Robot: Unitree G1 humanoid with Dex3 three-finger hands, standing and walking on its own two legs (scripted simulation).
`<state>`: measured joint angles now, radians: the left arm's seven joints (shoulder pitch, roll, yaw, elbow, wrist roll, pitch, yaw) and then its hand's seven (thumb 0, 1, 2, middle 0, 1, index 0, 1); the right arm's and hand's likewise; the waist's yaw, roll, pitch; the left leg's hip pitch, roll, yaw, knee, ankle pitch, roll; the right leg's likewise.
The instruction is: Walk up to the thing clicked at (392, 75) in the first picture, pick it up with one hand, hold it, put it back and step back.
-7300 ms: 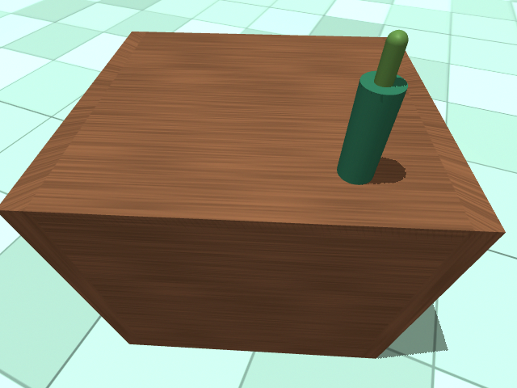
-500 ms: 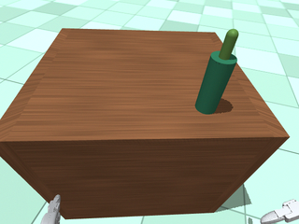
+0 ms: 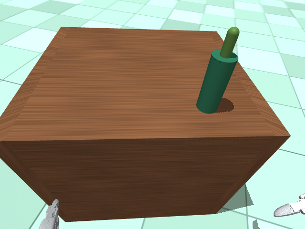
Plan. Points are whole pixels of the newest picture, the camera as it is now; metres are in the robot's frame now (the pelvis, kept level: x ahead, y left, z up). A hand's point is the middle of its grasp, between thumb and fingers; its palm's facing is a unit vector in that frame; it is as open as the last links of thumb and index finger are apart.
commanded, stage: rise first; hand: right
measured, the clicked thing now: (218, 73) +0.51 -0.21 +0.16
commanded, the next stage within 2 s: go down in 0.28 s
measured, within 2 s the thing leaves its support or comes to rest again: neither
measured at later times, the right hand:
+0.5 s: hand out of the picture +0.20 -0.27 +0.19, palm faces +0.47 +0.77 -0.43, open 17.4 cm
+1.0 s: hand out of the picture +0.30 -0.33 +0.19, palm faces +0.28 +0.93 -0.24, open 17.5 cm
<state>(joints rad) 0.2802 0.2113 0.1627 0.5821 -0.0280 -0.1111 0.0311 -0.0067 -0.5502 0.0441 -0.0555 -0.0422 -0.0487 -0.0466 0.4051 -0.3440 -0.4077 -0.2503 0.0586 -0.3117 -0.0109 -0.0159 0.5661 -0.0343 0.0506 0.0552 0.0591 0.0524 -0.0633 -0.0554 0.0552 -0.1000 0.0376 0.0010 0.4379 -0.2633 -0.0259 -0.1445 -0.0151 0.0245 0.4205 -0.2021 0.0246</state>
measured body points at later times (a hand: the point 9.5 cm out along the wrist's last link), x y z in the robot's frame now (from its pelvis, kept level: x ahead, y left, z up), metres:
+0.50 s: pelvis +0.00 +0.00 +0.00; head -0.01 +0.03 +0.45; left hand +0.16 +0.26 -0.09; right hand +0.16 -0.31 +0.22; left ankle -0.01 +0.14 -0.74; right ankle +0.02 -0.14 -0.74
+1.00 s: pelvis +0.01 -0.01 +0.00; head -0.01 +0.01 +0.45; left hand +0.16 +0.25 -0.09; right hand +0.28 -0.38 +0.21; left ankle -0.01 +0.14 -0.74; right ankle +0.02 -0.14 -0.74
